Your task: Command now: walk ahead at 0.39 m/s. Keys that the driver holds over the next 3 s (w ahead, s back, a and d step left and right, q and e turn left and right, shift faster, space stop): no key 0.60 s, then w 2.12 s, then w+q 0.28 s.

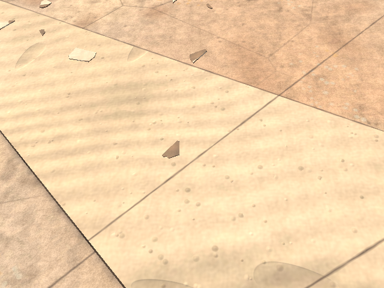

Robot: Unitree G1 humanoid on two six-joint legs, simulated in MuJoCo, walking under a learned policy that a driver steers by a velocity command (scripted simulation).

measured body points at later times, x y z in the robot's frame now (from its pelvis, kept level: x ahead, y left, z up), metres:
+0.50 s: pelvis +0.18 +0.02 +0.08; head +0.20 +0.02 +0.53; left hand +0.28 +0.26 -0.05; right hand +0.21 -0.23 -0.06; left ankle +0.27 +0.05 -0.64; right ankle +0.16 -0.11 -0.58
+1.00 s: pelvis +0.28 -0.01 +0.10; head +0.28 -0.01 +0.55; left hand +0.21 +0.20 -0.05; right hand +0.40 -0.26 -0.02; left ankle +0.36 +0.12 -0.59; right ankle +0.18 -0.12 -0.64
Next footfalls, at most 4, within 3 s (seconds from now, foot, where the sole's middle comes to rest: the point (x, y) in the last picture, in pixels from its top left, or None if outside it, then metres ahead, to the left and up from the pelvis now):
0.24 left None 0.31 0.06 -0.68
0.80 right None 0.22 -0.12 -0.68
1.18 left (169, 278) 0.50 0.13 -0.68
1.68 right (231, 187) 0.84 -0.10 -0.68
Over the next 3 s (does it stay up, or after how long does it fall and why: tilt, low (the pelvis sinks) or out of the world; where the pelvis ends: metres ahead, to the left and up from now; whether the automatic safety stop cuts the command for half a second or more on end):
stays up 1.39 -0.01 0.10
